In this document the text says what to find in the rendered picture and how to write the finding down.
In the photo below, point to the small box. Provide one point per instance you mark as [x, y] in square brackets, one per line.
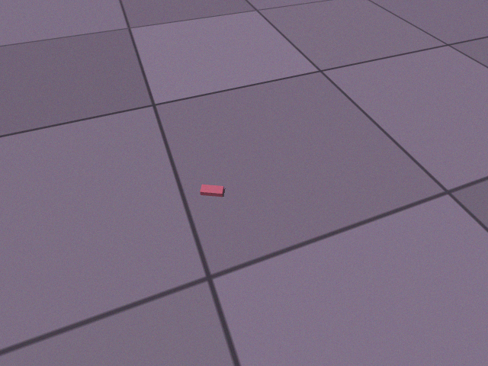
[212, 190]

